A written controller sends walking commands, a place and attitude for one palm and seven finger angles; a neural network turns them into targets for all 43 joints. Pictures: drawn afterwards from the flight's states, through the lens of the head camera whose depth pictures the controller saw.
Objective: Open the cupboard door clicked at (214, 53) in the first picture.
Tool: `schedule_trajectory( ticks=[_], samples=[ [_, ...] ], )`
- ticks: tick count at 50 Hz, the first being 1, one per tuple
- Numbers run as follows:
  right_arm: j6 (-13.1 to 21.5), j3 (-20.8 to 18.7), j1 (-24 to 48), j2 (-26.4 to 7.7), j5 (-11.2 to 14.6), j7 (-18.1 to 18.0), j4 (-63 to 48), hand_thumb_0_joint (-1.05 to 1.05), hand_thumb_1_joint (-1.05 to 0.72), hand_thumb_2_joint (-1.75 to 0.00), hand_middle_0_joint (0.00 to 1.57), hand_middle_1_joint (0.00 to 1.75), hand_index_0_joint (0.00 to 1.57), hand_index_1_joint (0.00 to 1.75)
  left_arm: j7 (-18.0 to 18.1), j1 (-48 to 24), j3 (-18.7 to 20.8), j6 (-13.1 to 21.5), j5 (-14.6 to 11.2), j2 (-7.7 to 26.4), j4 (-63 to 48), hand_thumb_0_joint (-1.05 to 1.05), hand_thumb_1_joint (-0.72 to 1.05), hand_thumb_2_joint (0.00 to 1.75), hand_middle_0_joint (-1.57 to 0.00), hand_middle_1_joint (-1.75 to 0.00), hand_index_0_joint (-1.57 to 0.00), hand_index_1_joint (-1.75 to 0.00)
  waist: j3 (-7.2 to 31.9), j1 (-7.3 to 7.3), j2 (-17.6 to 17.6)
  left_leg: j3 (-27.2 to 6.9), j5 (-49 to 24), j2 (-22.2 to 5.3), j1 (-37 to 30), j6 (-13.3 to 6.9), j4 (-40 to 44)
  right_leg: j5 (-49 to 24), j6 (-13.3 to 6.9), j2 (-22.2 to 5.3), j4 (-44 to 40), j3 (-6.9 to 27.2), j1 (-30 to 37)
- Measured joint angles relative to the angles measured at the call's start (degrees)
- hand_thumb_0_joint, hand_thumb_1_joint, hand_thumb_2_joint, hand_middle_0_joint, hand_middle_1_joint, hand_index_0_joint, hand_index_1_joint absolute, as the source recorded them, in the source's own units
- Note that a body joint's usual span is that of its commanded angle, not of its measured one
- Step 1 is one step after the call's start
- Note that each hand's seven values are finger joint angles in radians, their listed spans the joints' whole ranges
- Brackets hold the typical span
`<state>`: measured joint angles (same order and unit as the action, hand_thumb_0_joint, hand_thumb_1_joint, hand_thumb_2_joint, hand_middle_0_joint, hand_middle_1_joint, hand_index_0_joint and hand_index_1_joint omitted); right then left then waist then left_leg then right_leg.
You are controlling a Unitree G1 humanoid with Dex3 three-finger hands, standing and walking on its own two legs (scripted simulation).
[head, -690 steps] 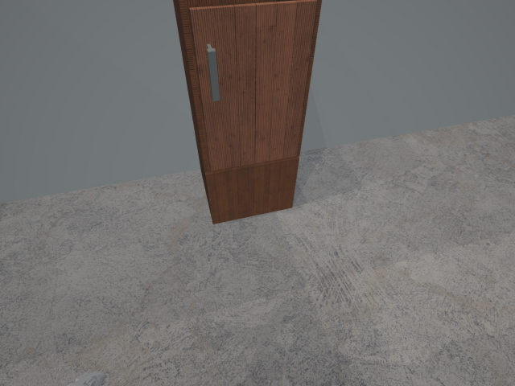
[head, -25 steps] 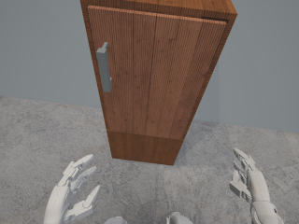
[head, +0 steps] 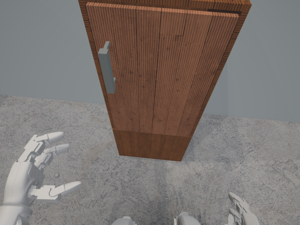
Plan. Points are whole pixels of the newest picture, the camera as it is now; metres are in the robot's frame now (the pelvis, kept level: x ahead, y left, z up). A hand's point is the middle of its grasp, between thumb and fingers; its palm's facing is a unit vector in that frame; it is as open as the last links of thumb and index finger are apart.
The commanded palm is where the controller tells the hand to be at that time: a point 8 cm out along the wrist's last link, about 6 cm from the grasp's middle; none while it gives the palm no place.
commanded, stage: raise the hand with hooked fingers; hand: left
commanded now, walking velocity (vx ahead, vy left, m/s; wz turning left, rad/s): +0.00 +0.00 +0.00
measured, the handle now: (109, 68) +0.54 +0.16 +0.09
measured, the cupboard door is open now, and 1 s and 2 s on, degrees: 0 0 0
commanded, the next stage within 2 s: move the hooked fingers beside the handle in 1.14 s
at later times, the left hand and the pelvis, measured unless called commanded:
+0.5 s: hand (43, 148) +0.27 +0.26 +0.09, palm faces -0.01 -1.00 -0.06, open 13.9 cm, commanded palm +0.25 +0.31 +0.11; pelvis +0.00 +0.00 +0.02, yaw +1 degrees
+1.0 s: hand (44, 131) +0.30 +0.26 +0.11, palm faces +0.02 -1.00 -0.04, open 14.0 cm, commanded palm +0.27 +0.30 +0.12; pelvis +0.00 -0.01 +0.03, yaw +0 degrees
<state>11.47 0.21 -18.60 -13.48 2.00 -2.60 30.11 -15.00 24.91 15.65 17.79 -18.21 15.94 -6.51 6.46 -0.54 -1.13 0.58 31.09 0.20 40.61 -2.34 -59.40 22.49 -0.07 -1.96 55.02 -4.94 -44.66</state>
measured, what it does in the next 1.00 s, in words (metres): stands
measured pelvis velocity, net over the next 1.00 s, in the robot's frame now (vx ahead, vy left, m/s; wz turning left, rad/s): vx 0.00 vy -0.01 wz -0.01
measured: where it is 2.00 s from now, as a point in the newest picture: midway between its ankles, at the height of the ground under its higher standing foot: outside the picture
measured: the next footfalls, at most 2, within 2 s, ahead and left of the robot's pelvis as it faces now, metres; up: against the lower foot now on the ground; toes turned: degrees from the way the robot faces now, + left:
none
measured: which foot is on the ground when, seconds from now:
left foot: down 0.00-1.00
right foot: down 0.00-1.00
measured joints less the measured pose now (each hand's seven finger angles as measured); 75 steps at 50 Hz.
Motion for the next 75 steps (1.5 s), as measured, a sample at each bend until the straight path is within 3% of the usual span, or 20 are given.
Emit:
schedule_trajectory(
  ticks=[3, 8, 16, 19, 24, 32, 39, 42, 50, 58, 65, 75],
  samples=[
    [0.67, -0.28, 0.71, -2.20, 0.25, -0.04, 0.58, 0.01, -0.91, -0.90, 0.21, 0.30, 0.21, 0.30, -1.84, -2.45, 0.19, 2.37, 0.22, 0.69, 2.84, 0.00, -0.09, 0.48, -0.27, -0.94, -0.27, -0.93, -0.25, 0.18, 0.01, -0.58, 0.13, 0.20, 0.52, -0.11, -0.72, 0.15, 0.09, -0.25, 0.30, -0.56, -0.08],
    [1.60, 0.07, 3.08, -3.40, 0.85, -0.96, 0.43, 0.01, -0.91, -0.90, 0.21, 0.30, 0.21, 0.30, -6.79, -7.15, -0.67, -0.52, 0.13, 2.79, 8.39, 0.00, -0.21, 0.43, -0.28, -1.01, -0.28, -1.01, -1.00, -0.18, 0.22, -0.82, -0.02, 0.03, -0.50, -0.10, -0.37, -0.21, 0.11, -0.04, -0.50, -0.81, 1.20],
    [2.13, 1.86, 3.75, -1.57, 0.76, -1.04, -0.93, 0.01, -0.91, -0.90, 0.20, 0.30, 0.21, 0.30, -7.01, -12.76, 3.81, -1.69, -2.76, 5.34, 10.58, 0.00, -0.39, 0.35, -0.30, -1.13, -0.29, -1.13, -0.73, 0.23, 0.31, -0.94, -1.20, -0.35, -5.44, 0.25, 3.55, -1.38, -0.12, 0.51, -4.50, -0.94, 6.21],
    [1.57, 2.73, 3.83, -1.68, 0.90, -0.91, -0.91, 0.01, -0.91, -0.90, 0.21, 0.30, 0.21, 0.30, -8.20, -16.38, 5.01, -3.68, -2.59, 6.10, 14.64, 0.00, -0.44, 0.33, -0.30, -1.16, -0.30, -1.15, -0.90, 0.71, -0.44, -1.11, -1.68, -0.18, -6.29, 0.22, 4.50, -1.74, -0.09, 0.39, -5.46, -1.10, 7.19],
    [0.85, 3.59, 3.78, -1.99, 0.99, -1.38, -0.29, 0.01, -0.90, -0.90, 0.21, 0.30, 0.21, 0.30, -11.58, -20.71, 5.17, -7.90, -1.63, 7.37, 21.16, -0.01, -0.48, 0.31, -0.30, -1.19, -0.30, -1.18, -1.81, 1.16, -1.11, -0.82, -2.70, -0.01, -7.48, 0.14, 6.41, -2.59, -0.07, 0.30, -7.01, -0.82, 8.17],
    [0.80, 3.55, 2.38, -2.12, 0.66, -2.08, 2.02, 0.01, -0.90, -0.90, 0.21, 0.30, 0.21, 0.30, -13.37, -26.73, 8.71, -4.70, -2.57, 9.07, 24.72, -0.01, -0.50, 0.30, -0.30, -1.20, -0.30, -1.19, -2.84, 0.91, -0.32, -0.56, -3.71, -0.30, -9.87, 0.56, 9.02, -3.43, -0.43, 0.71, -9.17, -0.56, 10.24],
    [0.01, 2.62, 1.15, -3.55, 1.18, -1.82, 1.94, 0.01, -0.90, -0.90, 0.21, 0.30, 0.21, 0.30, -16.52, -29.72, 9.53, -8.17, -2.91, 11.14, 31.42, -0.01, -0.50, 0.30, -0.30, -1.20, -0.30, -1.20, -2.47, 0.09, -0.74, 0.08, -4.82, -0.26, -10.78, 0.63, 11.42, -4.32, -0.51, 0.80, -10.87, 0.07, 10.62],
    [0.05, 2.08, 0.87, -3.97, 0.90, -1.53, 1.47, 0.01, -0.91, -0.90, 0.21, 0.30, 0.21, 0.30, -16.69, -28.27, 8.84, -7.84, -2.57, 9.97, 30.74, -0.01, -0.50, 0.30, -0.30, -1.20, -0.30, -1.20, -2.59, -0.04, -0.64, 0.52, -5.09, -0.31, -10.91, 0.62, 12.00, -4.58, -0.52, 0.89, -11.14, 0.51, 10.44],
    [0.13, 2.08, 1.17, -3.09, 0.43, -1.54, 1.67, 0.01, -0.91, -0.90, 0.21, 0.30, 0.21, 0.30, -14.09, -27.91, 10.09, -3.14, -2.22, 8.11, 29.28, -0.01, -0.50, 0.30, -0.30, -1.20, -0.30, -1.20, -3.33, 0.03, 0.56, 0.31, -5.13, -0.58, -11.25, 1.08, 12.00, -4.41, -0.97, 1.14, -10.88, 0.30, 10.70],
    [0.09, 2.59, 2.15, -2.78, 0.68, -1.95, 1.71, 0.01, -0.91, -0.90, 0.21, 0.30, 0.21, 0.30, -16.07, -28.27, 9.19, -4.95, -2.35, 8.83, 30.89, -0.01, -0.50, 0.30, -0.30, -1.20, -0.30, -1.20, -3.03, 0.39, -0.46, -0.03, -5.35, -0.61, -11.50, 1.17, 12.30, -4.61, -1.06, 1.17, -11.37, -0.02, 11.15],
    [0.31, 2.83, 2.68, -2.58, 0.56, -2.03, 1.76, 0.01, -0.91, -0.90, 0.21, 0.30, 0.21, 0.30, -15.89, -29.28, 9.76, -3.85, -2.67, 8.57, 31.83, -0.01, -0.50, 0.30, -0.30, -1.20, -0.30, -1.20, -2.90, 0.74, -0.33, 0.00, -5.44, -0.51, -11.37, 1.23, 12.22, -4.56, -1.10, 1.07, -11.04, 0.03, 10.92],
    [-0.24, 2.96, 2.86, -3.10, 0.67, -2.93, 3.01, 0.01, -0.91, -0.90, 0.21, 0.30, 0.21, 0.30, -15.69, -38.82, 7.70, -3.94, -0.16, 9.70, 39.56, -0.01, -0.51, 0.30, -0.30, -1.20, -0.30, -1.20, -3.93, 0.15, 0.17, -0.55, -5.59, -0.24, -9.17, 1.24, 10.93, -4.69, -1.16, 0.71, -10.12, -0.49, 9.12]
  ],
)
